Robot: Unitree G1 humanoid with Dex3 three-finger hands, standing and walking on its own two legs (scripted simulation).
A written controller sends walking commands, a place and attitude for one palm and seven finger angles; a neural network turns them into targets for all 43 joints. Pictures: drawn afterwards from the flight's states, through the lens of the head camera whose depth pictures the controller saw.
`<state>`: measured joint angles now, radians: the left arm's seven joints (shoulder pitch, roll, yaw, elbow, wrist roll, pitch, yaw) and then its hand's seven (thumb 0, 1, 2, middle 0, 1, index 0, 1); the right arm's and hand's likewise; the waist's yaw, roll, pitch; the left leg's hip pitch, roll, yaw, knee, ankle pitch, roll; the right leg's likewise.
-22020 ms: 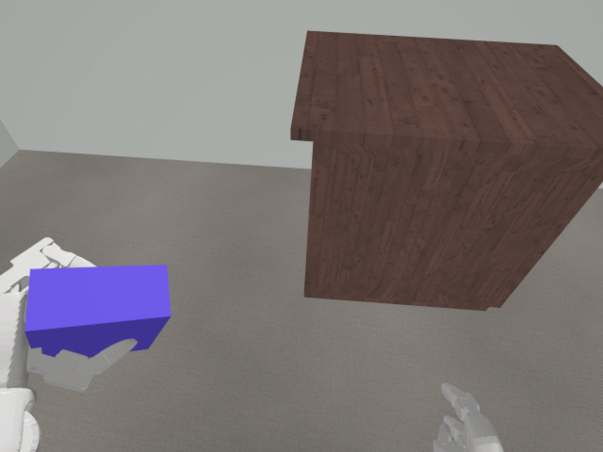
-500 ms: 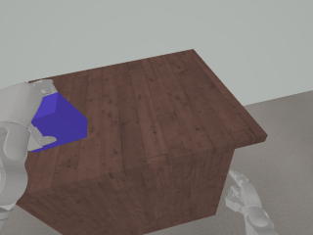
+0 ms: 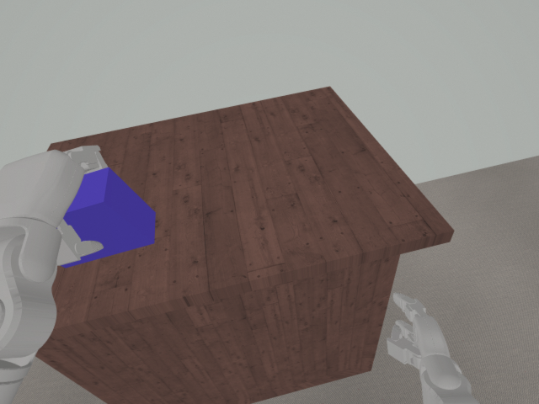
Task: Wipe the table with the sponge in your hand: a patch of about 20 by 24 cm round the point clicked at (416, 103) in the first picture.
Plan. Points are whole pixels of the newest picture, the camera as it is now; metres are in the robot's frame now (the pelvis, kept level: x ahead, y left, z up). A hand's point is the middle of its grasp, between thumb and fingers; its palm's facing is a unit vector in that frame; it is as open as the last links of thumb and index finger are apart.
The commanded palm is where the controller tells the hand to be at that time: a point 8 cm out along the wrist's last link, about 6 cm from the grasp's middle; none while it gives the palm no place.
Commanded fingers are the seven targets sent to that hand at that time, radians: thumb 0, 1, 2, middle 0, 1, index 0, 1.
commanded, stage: move the sponge above the wiping area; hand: left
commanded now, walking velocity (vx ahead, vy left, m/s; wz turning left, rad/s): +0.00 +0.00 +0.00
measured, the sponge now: (94, 227) +0.25 +0.29 +0.19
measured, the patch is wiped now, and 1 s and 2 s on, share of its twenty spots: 0.05 0.05 0.05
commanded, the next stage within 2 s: none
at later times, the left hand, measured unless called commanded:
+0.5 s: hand (84, 219) +0.24 +0.29 +0.20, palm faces +0.15 -0.02 -0.99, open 9.7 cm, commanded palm +0.20 +0.29 +0.28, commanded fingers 0.00 0.10 1.30 -1.20 -1.60 -1.20 -1.60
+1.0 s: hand (87, 223) +0.25 +0.30 +0.19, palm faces +0.12 -0.03 -0.99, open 9.7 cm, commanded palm +0.21 +0.30 +0.27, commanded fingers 0.00 0.10 1.30 -1.20 -1.60 -1.20 -1.60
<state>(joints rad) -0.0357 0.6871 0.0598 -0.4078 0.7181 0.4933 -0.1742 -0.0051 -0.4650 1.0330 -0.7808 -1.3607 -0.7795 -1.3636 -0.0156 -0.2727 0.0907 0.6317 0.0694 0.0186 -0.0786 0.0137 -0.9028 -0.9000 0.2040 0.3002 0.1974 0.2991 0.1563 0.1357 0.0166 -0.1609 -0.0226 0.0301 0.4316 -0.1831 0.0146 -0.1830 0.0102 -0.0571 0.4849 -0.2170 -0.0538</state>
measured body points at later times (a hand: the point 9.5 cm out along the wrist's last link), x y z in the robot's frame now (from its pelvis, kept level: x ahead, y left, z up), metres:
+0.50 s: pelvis +0.00 -0.01 +0.00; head -0.02 -0.07 +0.44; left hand +0.23 +0.29 +0.26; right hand +0.26 -0.20 -0.08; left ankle +0.04 +0.11 -0.74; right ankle +0.04 -0.08 -0.74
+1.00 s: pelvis +0.00 +0.00 +0.00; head -0.01 -0.06 +0.45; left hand +0.24 +0.29 +0.24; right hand +0.27 -0.18 -0.07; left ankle +0.04 +0.11 -0.74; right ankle +0.04 -0.08 -0.74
